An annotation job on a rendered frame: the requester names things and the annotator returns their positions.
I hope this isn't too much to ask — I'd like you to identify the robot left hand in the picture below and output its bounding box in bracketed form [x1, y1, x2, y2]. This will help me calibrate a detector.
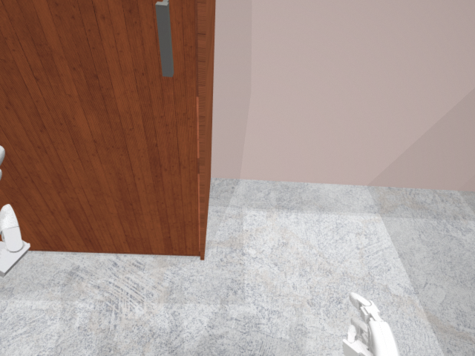
[0, 146, 30, 277]

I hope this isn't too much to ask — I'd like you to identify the handle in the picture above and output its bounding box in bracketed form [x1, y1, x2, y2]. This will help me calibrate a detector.
[155, 0, 174, 77]

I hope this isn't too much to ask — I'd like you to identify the wardrobe door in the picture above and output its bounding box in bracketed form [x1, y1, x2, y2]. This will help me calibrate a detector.
[0, 0, 199, 254]

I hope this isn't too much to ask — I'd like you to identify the robot right hand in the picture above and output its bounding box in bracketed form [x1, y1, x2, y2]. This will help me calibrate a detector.
[343, 292, 401, 356]

